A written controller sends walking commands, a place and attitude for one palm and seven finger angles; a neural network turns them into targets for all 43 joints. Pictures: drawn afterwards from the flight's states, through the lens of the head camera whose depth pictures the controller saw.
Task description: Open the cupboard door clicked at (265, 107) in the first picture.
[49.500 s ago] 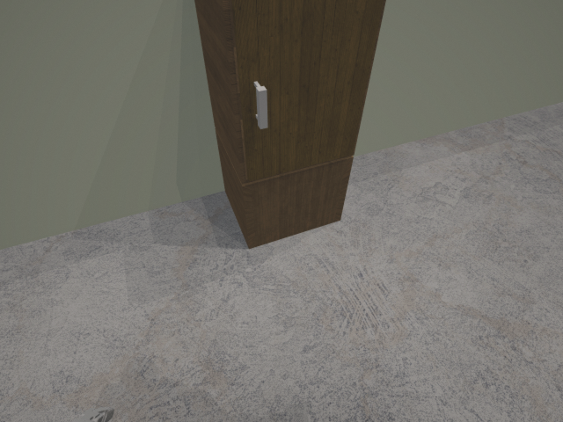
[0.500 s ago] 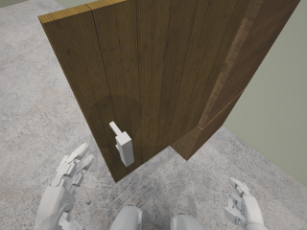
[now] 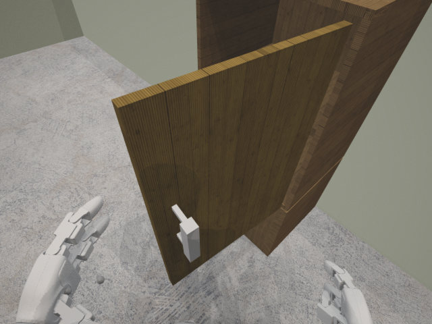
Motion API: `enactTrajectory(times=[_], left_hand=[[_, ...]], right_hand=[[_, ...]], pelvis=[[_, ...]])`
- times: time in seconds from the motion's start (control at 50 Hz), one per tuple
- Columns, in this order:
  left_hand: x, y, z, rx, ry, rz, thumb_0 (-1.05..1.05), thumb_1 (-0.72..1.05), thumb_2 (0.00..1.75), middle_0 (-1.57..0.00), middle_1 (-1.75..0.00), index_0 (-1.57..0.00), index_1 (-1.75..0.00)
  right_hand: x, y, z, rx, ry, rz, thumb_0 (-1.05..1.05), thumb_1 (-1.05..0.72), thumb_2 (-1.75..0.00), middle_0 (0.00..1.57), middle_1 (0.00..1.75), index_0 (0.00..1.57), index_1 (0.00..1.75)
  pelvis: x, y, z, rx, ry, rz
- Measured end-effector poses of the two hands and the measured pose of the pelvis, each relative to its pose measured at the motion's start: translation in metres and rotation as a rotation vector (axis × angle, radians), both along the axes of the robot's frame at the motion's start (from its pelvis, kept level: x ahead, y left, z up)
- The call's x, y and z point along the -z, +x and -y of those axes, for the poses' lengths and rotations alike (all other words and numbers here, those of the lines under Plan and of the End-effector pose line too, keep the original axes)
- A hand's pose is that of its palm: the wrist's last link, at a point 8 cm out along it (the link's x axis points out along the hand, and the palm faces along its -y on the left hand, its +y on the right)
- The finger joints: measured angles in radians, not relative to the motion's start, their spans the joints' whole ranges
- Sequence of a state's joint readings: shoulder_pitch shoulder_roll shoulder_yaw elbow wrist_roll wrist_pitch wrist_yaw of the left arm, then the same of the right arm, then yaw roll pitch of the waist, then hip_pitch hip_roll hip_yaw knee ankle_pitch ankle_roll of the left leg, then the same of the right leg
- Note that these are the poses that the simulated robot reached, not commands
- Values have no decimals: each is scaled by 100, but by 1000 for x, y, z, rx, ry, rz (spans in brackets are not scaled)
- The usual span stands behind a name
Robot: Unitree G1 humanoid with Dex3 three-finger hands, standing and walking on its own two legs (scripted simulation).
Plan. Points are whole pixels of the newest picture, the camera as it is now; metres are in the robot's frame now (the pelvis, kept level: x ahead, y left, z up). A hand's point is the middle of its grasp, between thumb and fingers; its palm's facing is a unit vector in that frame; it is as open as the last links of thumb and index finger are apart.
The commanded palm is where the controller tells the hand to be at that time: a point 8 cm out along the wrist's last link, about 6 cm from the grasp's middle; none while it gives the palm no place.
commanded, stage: draw the hand back to the body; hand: left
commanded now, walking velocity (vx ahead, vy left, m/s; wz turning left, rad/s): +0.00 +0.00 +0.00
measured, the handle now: (184, 232) +0.28 +0.09 +0.02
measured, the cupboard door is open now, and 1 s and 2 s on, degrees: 83 83 83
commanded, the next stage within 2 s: step back with the hand held close in 1.04 s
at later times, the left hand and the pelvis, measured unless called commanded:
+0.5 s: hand (33, 222) +0.20 +0.25 +0.18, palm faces +0.34 -0.85 -0.39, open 11.0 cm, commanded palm +0.15 +0.30 +0.21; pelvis +0.02 +0.01 +0.05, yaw -1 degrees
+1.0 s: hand (29, 201) +0.21 +0.24 +0.22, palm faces +0.41 -0.83 -0.38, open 7.5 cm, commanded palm +0.16 +0.28 +0.24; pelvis +0.02 -0.01 +0.06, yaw -1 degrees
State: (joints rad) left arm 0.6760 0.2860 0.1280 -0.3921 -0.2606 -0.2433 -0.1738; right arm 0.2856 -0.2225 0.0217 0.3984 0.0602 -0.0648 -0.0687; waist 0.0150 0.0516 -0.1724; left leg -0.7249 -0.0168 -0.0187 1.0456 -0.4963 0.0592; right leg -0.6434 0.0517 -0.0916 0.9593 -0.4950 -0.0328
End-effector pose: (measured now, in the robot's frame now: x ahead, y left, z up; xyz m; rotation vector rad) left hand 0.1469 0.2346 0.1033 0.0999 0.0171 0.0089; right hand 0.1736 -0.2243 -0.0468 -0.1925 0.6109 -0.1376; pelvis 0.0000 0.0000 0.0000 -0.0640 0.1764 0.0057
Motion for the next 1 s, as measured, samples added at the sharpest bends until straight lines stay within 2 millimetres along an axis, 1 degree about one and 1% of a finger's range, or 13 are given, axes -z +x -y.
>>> enactTrajectory(times=[0.06,0.18,0.24,0.36,0.5,0.7,0.76,0.84,0.92,1.0], left_hand=[[-12,0,-9,-93,117,-55,-1,-39,34,-15,-30,-15,-30],[-30,-5,-25,-236,218,-131,-1,-22,42,-16,-30,-16,-30],[-41,-2,-32,-278,243,-116,-1,-12,46,-17,-30,-16,-30],[-71,9,-43,-318,276,-27,-1,8,54,-17,-30,-17,-30],[-100,18,-55,-342,321,56,0,32,65,-18,-30,-18,-30],[-140,23,-63,-401,363,203,1,67,80,-20,-30,-20,-30],[-142,24,-62,-412,358,217,1,75,83,-20,-30,-20,-30],[-135,25,-55,-400,337,185,1,83,87,-20,-30,-20,-30],[-130,24,-47,-385,330,161,1,86,88,-20,-30,-20,-30],[-132,23,-44,-386,338,165,1,88,89,-21,-30,-21,-30]], right_hand=[[-9,5,-5,10,-5,-5,2,-90,-90,20,30,20,30],[-20,10,-19,1,6,-17,1,-90,-90,20,30,20,30],[-23,11,-25,-22,6,-27,1,-90,-90,20,30,20,30],[-28,12,-31,-49,16,-37,1,-90,-90,20,30,20,30],[-35,14,-26,-54,20,-35,2,-90,-90,20,30,20,30],[-39,14,-8,-49,4,-45,1,-90,-90,20,30,20,30],[-39,13,-2,-43,7,-50,1,-90,-90,20,30,20,30],[-38,11,4,-37,8,-62,1,-90,-90,20,30,20,30],[-37,9,9,-31,4,-69,2,-90,-90,20,30,20,30],[-36,9,12,-31,6,-68,2,-90,-90,20,30,20,30]], pelvis=[[-9,4,-3,5,5,23],[-27,12,-10,5,11,72],[-34,14,-12,1,15,97],[-45,19,-15,3,25,140],[-54,21,-14,12,31,178],[-61,18,-5,19,39,210],[-62,18,-2,22,42,216],[-64,17,3,24,44,219],[-64,18,7,25,45,223],[-64,18,11,24,46,229]])
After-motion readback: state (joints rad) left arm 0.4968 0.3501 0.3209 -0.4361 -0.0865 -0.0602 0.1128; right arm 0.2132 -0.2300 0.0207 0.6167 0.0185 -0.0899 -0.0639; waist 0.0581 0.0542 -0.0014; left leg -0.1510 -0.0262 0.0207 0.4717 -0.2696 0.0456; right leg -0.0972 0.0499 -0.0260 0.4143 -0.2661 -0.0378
